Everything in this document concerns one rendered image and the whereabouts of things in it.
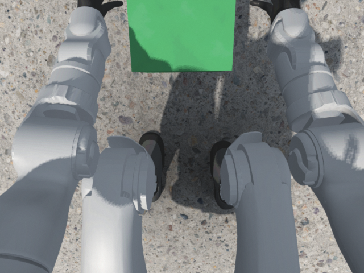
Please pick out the robot right forearm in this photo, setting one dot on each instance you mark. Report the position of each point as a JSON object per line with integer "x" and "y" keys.
{"x": 305, "y": 81}

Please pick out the robot left shin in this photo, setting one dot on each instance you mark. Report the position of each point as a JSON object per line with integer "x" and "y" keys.
{"x": 121, "y": 142}

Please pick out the left robot hand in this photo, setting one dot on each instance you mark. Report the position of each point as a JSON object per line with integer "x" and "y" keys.
{"x": 97, "y": 4}

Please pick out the right robot hand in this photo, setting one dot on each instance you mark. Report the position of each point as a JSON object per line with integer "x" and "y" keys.
{"x": 278, "y": 6}

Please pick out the robot left upper arm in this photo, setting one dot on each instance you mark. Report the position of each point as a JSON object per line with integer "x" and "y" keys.
{"x": 51, "y": 156}

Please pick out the robot left forearm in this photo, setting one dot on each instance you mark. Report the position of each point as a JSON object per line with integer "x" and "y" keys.
{"x": 77, "y": 74}

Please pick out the right robot foot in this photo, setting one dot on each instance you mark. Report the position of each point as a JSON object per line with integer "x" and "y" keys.
{"x": 216, "y": 157}

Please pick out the robot right upper arm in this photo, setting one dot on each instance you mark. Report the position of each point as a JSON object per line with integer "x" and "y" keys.
{"x": 330, "y": 160}

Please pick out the carton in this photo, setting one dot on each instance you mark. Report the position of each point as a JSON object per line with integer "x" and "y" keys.
{"x": 181, "y": 35}

